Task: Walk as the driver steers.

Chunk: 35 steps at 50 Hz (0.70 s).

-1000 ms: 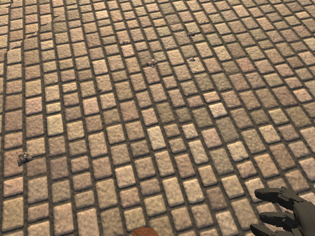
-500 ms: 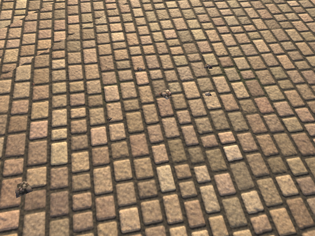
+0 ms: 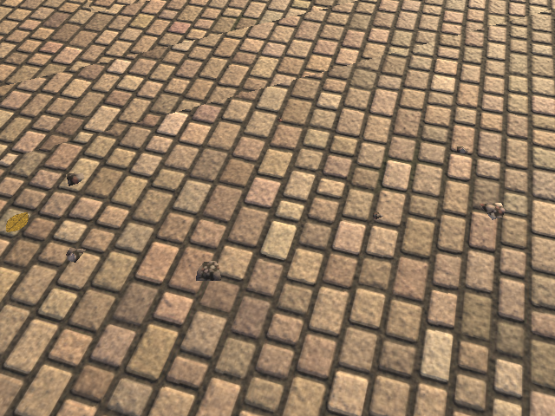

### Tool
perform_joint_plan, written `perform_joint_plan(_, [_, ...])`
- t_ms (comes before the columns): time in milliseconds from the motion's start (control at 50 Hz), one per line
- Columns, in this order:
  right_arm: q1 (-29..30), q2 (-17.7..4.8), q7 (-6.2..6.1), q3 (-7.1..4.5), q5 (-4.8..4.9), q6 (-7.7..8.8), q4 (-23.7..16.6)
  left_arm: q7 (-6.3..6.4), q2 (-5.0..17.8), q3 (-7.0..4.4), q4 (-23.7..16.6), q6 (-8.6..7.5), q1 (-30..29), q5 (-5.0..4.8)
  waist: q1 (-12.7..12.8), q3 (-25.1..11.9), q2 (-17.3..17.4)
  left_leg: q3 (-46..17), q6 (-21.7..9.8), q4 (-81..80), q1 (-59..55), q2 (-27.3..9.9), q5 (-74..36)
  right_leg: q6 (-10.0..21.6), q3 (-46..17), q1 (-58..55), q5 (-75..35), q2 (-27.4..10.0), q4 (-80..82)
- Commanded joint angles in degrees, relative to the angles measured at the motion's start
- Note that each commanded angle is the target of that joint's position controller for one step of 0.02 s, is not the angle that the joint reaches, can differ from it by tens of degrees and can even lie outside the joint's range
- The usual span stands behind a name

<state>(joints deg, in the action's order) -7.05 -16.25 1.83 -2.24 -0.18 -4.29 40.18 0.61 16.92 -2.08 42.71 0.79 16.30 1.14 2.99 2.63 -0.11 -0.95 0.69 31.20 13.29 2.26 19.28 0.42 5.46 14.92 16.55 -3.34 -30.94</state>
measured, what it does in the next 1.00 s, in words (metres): steps on the spot: left foot, then right foot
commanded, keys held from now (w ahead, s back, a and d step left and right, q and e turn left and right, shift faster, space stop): shift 0.70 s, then w+shift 0.30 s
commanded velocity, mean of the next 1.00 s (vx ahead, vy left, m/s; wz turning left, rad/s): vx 0.13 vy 0.00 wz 0.07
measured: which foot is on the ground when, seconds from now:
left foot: up 0.00-0.00, down 0.02-0.76, up 0.78-0.98, down 1.00-1.00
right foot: down 0.00-0.02, up 0.04-0.30, down 0.32-0.98, up 1.00-1.00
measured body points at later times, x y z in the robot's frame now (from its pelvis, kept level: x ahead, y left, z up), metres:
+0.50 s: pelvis -0.01 +0.00 +0.01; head +0.00 -0.01 +0.46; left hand +0.06 +0.25 -0.12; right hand +0.08 -0.25 -0.14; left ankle -0.02 +0.11 -0.74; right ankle -0.01 -0.11 -0.74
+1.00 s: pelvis +0.03 +0.02 +0.00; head +0.04 +0.04 +0.45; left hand +0.04 +0.29 -0.15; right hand +0.10 -0.24 -0.13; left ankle +0.02 +0.12 -0.74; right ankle -0.01 -0.11 -0.73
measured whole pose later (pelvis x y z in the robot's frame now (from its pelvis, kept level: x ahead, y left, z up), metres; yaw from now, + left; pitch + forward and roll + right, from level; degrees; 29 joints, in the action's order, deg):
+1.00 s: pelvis +0.03 +0.02 +0.00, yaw +2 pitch +1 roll -1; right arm -13.5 -14.5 0.8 -2.1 -1.5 3.1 56.3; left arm 0.0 14.8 -3.8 58.5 -1.5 18.2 0.7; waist -0.8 -1.8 -0.8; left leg 4.7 -3.5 27.4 13.5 -0.7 18.8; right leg 4.0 0.9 11.3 21.2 -0.6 -30.5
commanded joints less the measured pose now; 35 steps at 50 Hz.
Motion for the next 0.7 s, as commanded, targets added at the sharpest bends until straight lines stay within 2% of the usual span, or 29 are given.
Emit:
perform_joint_plan(20, [-6.4, -8.9, -1.38, -1.45, -1.84, 2.1, -1.8, -0.25, 5.0, -1.37, -2.9, -0.27, 3.2, -0.28, -2.8, -9.9, 3.7, -15.0, -3.7, -17.9, -18.8, -13.1, -16.2, 2.0, -4.4, 6.8, -8.5, -4.6, -9.0])
perform_joint_plan(40, [-4.4, -13.2, -1.8, -2.14, -1.07, 2.44, -2.0, 0.21, 1.2, -0.07, -5.2, 0.17, 0.5, -0.58, -3.1, -6.9, 15.5, -23.0, -11.8, -14.1, -12.4, -23.2, -37.3, -0.2, -1.6, 12.1, 16.0, 2.1, -10.6])
perform_joint_plan(60, [-5.4, -9.1, -2.01, -1.48, -0.73, 2.92, -1.2, 0.74, 4.9, -0.86, -4.3, 1.03, -1.5, -0.42, -5.2, -6.3, 9.5, -19.8, -14.8, -12.7, -11.2, -21.7, -38.8, -0.6, -5.8, 10.5, 17.0, 0.1, -16.1])
perform_joint_plan(80, [-2.8, -6.3, -2.17, -0.27, -0.65, 3.15, -1.0, 0.51, 4.9, -1.11, -3.5, 1.39, -1.3, -0.85, -3.5, -4.4, 8.6, -16.2, -14.1, -13.1, -9.4, -18.9, -37.5, -0.6, -6.4, 10.4, 14.7, 0.5, -17.4])
perform_joint_plan(100, [-0.1, -5.1, -2.37, 0.24, -0.94, 3.02, -0.9, 0.32, 5.2, -1.33, -2.1, 1.45, 0.1, -0.94, -2.1, -3.1, 8.2, -13.0, -12.2, -13.5, -7.7, -15.7, -36.2, -0.9, -6.5, 9.2, 11.7, 0.4, -16.8])
perform_joint_plan(120, [0.3, -5.6, -2.73, 0.16, -0.77, 3.19, -0.6, 0.16, 5.8, -1.71, -1.4, 1.64, 0.9, -0.47, -1.8, -2.4, 9.9, -11.1, -11.3, -13.0, -7.3, -13.9, -39.0, -1.1, -5.7, 8.6, 9.3, 1.1, -17.2])
perform_joint_plan(140, [0.1, -5.3, -2.85, 0.28, -0.72, 3.26, -0.1, 0.01, 5.5, -1.65, -0.2, 1.72, 2.6, -0.09, -1.5, -3.6, 9.8, -9.2, -11.1, -12.2, -7.4, -12.5, -42.3, -1.4, -5.3, 6.9, 8.2, 1.6, -17.6])
perform_joint_plan(180, [-0.6, -4.7, -2.77, 0.56, -0.64, 3.32, 0.8, -0.08, 3.9, -1.17, 0.6, 1.92, 2.8, -0.3, -1.8, -4.5, 8.2, -8.1, -11.2, -11.7, -6.6, -12.1, -41.1, -1.7, -4.9, 4.2, 7.7, 2.2, -15.5])
perform_joint_plan(220, [-0.9, -4.6, -2.72, 0.59, -0.82, 3.32, 1.8, 0.13, 2.5, -0.63, 0.7, 2.08, 1.3, -0.49, -2.6, -3.4, 8.5, -8.7, -11.2, -11.5, -5.2, -11.9, -35.2, -1.5, -4.6, 2.3, 7.4, 2.5, -10.3])
perform_joint_plan(260, [-1.3, -4.8, -2.84, 0.51, -1.0, 3.25, 3.0, 0.59, 2.3, -0.45, 1.3, 2.09, 0.9, -0.61, -3.0, -2.8, 8.8, -10.5, -11.3, -11.0, -4.0, -12.1, -30.7, -1.0, -4.2, 0.0, 6.0, 3.2, -4.8])
perform_joint_plan(280, [-0.8, -4.9, -2.96, 0.53, -0.82, 3.22, 3.4, 0.83, 1.8, -0.3, 2.0, 1.9, 1.7, -0.61, -2.3, -2.9, 8.0, -10.9, -10.7, -10.2, -3.0, -11.7, -28.3, -0.6, -3.8, -2.6, 2.6, 3.5, 0.1])
perform_joint_plan(300, [-0.1, -4.8, -3.11, 0.57, -0.4, 3.22, 3.8, 1.04, 1.1, 0.0, 2.7, 1.44, 2.8, -0.4, -1.0, -3.0, 6.5, -10.9, -9.1, -9.5, -0.8, -10.9, -24.2, -0.1, -4.0, -7.1, -5.2, 3.2, 7.6])
perform_joint_plan(320, [-0.9, -3.6, -3.2, 0.95, -0.32, 3.53, 4.2, 1.31, 2.3, -0.07, 3.0, 0.66, 2.9, 0.32, -1.2, -3.8, 3.9, -11.4, -6.6, -9.2, 2.2, -9.9, -18.4, 0.4, -8.1, -12.1, -11.5, 0.1, 10.8])
perform_joint_plan(340, [-2.6, -2.3, -3.07, 1.27, -0.51, 3.74, 4.5, 1.51, 4.7, -0.14, 2.8, -0.25, 3.0, 0.93, -2.5, -4.6, -0.4, -9.2, -4.7, -6.8, 4.3, -7.0, -12.3, 1.5, -14.7, -14.8, -17.4, -6.2, 12.7])
perform_joint_plan(360, [-5.0, -1.3, -2.81, 1.26, -0.15, 3.2, 5.7, 1.11, 7.1, -0.66, 3.5, -0.35, -0.7, -0.36, -5.6, -2.5, -7.9, -5.6, -3.8, -9.6, -2.1, -2.7, -6.3, 4.3, -15.8, -4.8, -16.6, -7.7, 11.6])
perform_joint_plan(380, [-4.3, -2.8, -2.97, 1.12, -0.61, 2.97, 7.3, 0.55, 4.0, 0.01, 3.1, -0.64, -3.1, -0.34, -4.6, -1.5, -5.8, -5.8, -3.3, -10.2, -5.3, -3.3, -8.2, 3.9, -14.8, -2.5, -12.6, -6.2, 12.3])
perform_joint_plan(400, [-3.8, -3.8, -3.03, 0.71, -0.59, 3.01, 8.4, 0.39, 3.2, 0.21, 3.5, -0.86, -2.9, -0.3, -3.5, -0.2, -4.5, -6.3, -3.3, -10.3, -4.9, -3.6, -10.1, 2.7, -13.0, -2.5, -10.5, -4.0, 12.2])
perform_joint_plan(440, [-4.0, -4.4, -2.91, 0.4, -0.48, 3.33, 10.0, 0.85, 3.3, 0.22, 5.1, -1.0, -1.3, -0.48, -2.8, -0.7, -4.1, -6.7, -3.4, -10.2, -4.5, -4.5, -13.5, 2.1, -11.5, -4.8, -11.0, -2.4, 12.0])
perform_joint_plan(460, [-4.3, -3.9, -2.93, 0.57, -0.49, 3.51, 10.7, 0.99, 3.4, 0.11, 5.9, -1.02, -0.8, -0.65, -2.7, -1.2, -4.0, -6.9, -3.2, -10.6, -3.8, -4.8, -13.7, 2.2, -11.2, -6.2, -11.4, -2.2, 11.8])
perform_joint_plan(540, [-5.3, -2.8, -3.33, 0.9, -0.4, 3.62, 14.3, 1.12, 2.6, 0.22, 7.9, -0.91, -1.4, -0.54, -2.4, -0.6, -1.1, -6.7, -2.4, -12.1, -2.5, -4.6, -12.1, 2.8, -11.4, -7.1, -9.0, -2.4, 12.1])
perform_joint_plan(700, [-7.7, -2.1, -3.74, 1.4, -0.51, 3.66, 19.7, 1.24, 2.0, 0.49, 12.2, -1.04, -2.0, -0.61, -2.8, 0.0, 0.1, -6.6, -2.1, -12.7, -3.0, -5.0, -12.3, 3.2, -11.6, -6.3, -7.0, -2.1, 13.2])
Keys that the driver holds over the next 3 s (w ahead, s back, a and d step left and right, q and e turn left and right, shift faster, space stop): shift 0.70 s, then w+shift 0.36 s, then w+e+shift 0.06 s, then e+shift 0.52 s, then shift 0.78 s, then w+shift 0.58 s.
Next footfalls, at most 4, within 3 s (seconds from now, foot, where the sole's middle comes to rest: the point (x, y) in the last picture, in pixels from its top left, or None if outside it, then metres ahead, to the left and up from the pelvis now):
0.02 left None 0.02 0.11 -0.77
0.32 right None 0.03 -0.11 -0.77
1.00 left None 0.06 0.12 -0.77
1.40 right None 0.41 -0.04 -0.77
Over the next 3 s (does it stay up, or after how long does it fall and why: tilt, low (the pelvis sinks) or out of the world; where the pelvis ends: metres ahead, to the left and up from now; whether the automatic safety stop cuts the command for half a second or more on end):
stays up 0.60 -0.06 -0.01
